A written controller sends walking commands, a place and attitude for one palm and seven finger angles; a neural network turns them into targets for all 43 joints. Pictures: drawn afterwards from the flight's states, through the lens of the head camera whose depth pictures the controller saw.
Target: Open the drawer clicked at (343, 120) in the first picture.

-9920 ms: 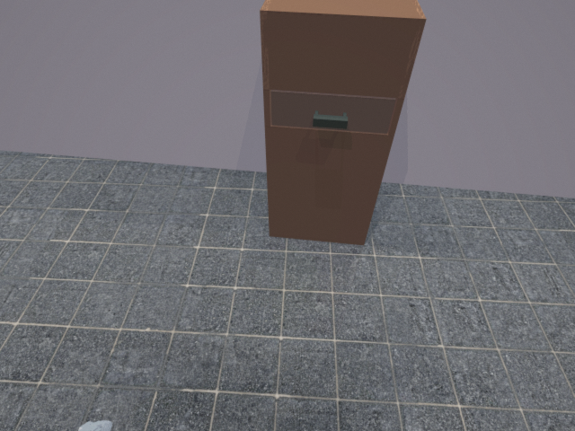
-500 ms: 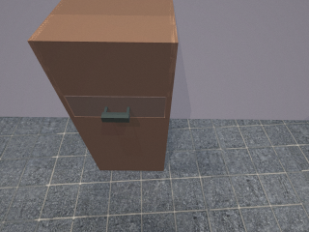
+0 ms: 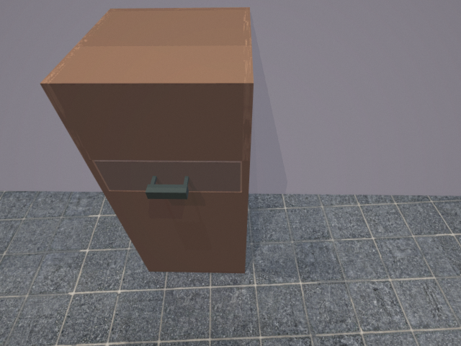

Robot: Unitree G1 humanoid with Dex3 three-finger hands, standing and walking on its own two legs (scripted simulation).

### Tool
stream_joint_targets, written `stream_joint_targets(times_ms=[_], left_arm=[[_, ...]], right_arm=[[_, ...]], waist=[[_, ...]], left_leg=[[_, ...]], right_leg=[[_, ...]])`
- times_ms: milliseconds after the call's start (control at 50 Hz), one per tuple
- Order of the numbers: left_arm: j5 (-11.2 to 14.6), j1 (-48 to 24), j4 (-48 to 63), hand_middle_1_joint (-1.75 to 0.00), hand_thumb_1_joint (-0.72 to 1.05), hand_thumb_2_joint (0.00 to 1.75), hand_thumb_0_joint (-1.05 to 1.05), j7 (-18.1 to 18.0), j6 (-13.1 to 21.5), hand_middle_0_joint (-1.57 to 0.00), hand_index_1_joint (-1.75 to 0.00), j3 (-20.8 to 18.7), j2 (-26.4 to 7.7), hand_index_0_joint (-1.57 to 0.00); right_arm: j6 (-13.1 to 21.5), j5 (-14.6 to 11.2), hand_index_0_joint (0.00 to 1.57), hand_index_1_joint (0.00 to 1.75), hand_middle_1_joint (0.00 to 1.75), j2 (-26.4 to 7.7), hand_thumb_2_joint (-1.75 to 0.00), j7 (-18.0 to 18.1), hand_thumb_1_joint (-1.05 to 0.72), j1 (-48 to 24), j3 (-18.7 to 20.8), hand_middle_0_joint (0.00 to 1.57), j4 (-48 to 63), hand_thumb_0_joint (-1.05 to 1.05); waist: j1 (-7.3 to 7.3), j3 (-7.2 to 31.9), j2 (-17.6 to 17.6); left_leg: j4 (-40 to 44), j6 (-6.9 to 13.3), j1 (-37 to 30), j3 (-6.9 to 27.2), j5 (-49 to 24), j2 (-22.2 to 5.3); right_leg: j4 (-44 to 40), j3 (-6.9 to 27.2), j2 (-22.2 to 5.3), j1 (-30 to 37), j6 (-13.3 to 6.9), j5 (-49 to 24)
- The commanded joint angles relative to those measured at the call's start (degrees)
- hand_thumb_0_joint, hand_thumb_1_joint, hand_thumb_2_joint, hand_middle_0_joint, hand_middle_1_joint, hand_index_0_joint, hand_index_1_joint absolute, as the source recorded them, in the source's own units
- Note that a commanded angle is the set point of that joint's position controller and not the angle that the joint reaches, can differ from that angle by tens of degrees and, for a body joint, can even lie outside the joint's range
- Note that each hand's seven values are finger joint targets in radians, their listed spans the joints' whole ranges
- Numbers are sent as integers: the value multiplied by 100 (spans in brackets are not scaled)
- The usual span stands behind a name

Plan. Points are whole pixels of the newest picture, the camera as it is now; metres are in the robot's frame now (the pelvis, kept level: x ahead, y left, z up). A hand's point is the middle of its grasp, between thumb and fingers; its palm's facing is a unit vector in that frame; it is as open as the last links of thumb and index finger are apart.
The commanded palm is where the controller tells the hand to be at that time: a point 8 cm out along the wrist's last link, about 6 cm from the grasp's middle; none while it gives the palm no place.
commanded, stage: come to a stop and stand still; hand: left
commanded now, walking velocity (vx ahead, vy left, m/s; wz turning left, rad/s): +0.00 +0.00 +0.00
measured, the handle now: (169, 185) +0.53 +0.20 -0.11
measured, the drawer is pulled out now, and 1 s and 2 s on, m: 0.00 0.00 0.00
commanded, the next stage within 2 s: look again from close up in 0.20 s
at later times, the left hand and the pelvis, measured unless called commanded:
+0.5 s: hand out of the picture -0.01 +0.18 -0.17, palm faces +0.04 -0.98 -0.20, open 7.4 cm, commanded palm none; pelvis +0.00 +0.01 +0.00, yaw +0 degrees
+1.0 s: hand out of the picture +0.04 +0.21 -0.14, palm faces -0.06 -0.94 -0.34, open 7.3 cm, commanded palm +0.10 +0.24 -0.05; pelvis -0.01 +0.02 +0.00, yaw -1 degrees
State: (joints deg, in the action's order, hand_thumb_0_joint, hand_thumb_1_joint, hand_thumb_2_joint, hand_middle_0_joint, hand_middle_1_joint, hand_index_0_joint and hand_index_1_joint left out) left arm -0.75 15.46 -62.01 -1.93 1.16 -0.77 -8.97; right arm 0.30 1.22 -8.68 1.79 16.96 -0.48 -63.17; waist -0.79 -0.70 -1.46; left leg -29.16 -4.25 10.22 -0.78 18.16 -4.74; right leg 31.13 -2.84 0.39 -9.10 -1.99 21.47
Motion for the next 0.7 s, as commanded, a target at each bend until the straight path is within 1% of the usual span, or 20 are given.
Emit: stream_joint_targets(times_ms=[0,40,80,140,160,180,220,280,340,360,420,480,500,580,600,620,680], left_arm=[[13,432,116,-30,90,90,0,-34,63,-20,-30,-117,-708,-20],[5,440,96,-30,90,90,0,-31,60,-20,-30,-116,-698,-20],[3,441,80,-30,90,90,0,-33,51,-20,-30,-115,-678,-20],[4,477,40,-30,90,90,0,-26,46,-20,-30,-105,-669,-20],[-7,462,35,-30,90,90,0,-26,42,-20,-30,-110,-647,-20],[-5,475,31,-30,90,90,0,-25,37,-20,-30,-103,-624,-20],[-4,497,4,-30,90,90,0,-21,41,-20,-30,-102,-635,-20],[-8,493,-15,-30,90,90,0,-21,33,-20,-30,-94,-612,-20],[-4,534,-48,-30,90,90,0,-18,37,-20,-30,-87,-609,-20],[-10,527,-50,-30,90,90,0,-18,34,-20,-30,-86,-600,-20],[-6,527,-57,-30,90,90,0,-15,25,-20,-30,-82,-591,-20],[-7,527,-71,-30,90,90,0,-13,16,-20,-30,-74,-554,-20],[-6,514,-69,-30,90,90,0,-11,17,-20,-30,-77,-566,-20],[-6,522,-71,-30,90,90,0,-9,20,-20,-30,-71,-554,-20],[-3,541,-76,-30,90,90,0,-10,25,-20,-30,-76,-558,-20],[1,533,-75,-30,90,90,0,-12,29,-20,-30,-74,-569,-20],[-6,520,-74,-30,90,90,0,-16,28,-20,-30,-84,-560,-20]], right_arm=[[79,-35,20,30,30,-464,-90,35,-90,255,74,20,110,0],[73,-34,20,30,30,-463,-90,39,-90,235,79,20,100,0],[77,-36,20,30,30,-473,-90,42,-90,249,75,20,65,0],[69,-41,20,30,30,-478,-90,46,-90,189,73,20,72,0],[74,-36,20,30,30,-467,-90,49,-90,222,75,20,54,0],[76,-36,20,30,30,-506,-90,49,-90,208,75,20,50,0],[74,-41,20,30,30,-491,-90,50,-90,182,78,20,44,0],[78,-42,20,30,30,-500,-90,55,-90,185,74,20,31,0],[87,-41,20,30,30,-486,-90,57,-90,161,78,20,18,0],[87,-44,20,30,30,-470,-90,59,-90,185,75,20,7,0],[84,-43,20,30,30,-487,-90,55,-90,170,71,20,2,0],[88,-39,20,30,30,-476,-90,56,-90,184,73,20,-23,0],[89,-39,20,30,30,-472,-90,54,-90,200,66,20,-21,0],[106,-37,20,30,30,-479,-90,54,-90,223,73,20,-43,0],[111,-36,20,30,30,-467,-90,57,-90,228,72,20,-45,0],[111,-39,20,30,30,-468,-90,58,-90,227,75,20,-54,0],[125,-39,20,30,30,-476,-90,64,-90,274,79,20,-69,0]], waist=[[70,-174,218],[69,-210,224],[72,-239,143],[77,-229,203],[63,-238,198],[76,-241,132],[81,-237,192],[84,-286,128],[100,-223,121],[90,-242,172],[106,-283,206],[112,-356,89],[108,-342,135],[118,-297,143],[126,-216,120],[125,-195,169],[113,-150,95]], left_leg=[[230,429,36,-115,-1627,-94],[253,428,17,-113,-1605,-101],[290,440,-15,-92,-1722,-116],[326,440,-54,-99,-1578,-113],[358,448,-90,-74,-1647,-123],[346,459,-106,-72,-1699,-136],[354,457,-103,-75,-1682,-134],[408,464,-114,-49,-1704,-131],[417,469,-159,-52,-1741,-132],[445,475,-167,-43,-1756,-142],[484,476,-119,-20,-1649,-132],[527,488,-102,8,-1618,-135],[546,494,-80,22,-1607,-133],[558,501,-119,31,-1733,-137],[541,502,-165,18,-1817,-143],[532,499,-171,28,-1818,-139],[537,500,-193,14,-1978,-153]], right_leg=[[-569,456,-605,-39,-70,-2815],[-605,468,-604,-74,-68,-2754],[-599,430,-575,-77,-53,-2660],[-668,445,-606,-92,-52,-2567],[-652,426,-568,-96,-45,-2513],[-650,424,-568,-132,-40,-2458],[-682,430,-584,-112,-36,-2485],[-694,420,-570,-125,-22,-2410],[-715,426,-596,-99,-21,-2456],[-708,406,-574,-87,-13,-2425],[-744,400,-587,-114,-8,-2255],[-779,406,-563,-174,3,-2054],[-786,401,-572,-151,1,-2026],[-768,372,-581,-131,15,-2091],[-746,387,-589,-91,8,-2193],[-739,379,-594,-68,5,-2245],[-696,364,-582,-35,13,-2307]])
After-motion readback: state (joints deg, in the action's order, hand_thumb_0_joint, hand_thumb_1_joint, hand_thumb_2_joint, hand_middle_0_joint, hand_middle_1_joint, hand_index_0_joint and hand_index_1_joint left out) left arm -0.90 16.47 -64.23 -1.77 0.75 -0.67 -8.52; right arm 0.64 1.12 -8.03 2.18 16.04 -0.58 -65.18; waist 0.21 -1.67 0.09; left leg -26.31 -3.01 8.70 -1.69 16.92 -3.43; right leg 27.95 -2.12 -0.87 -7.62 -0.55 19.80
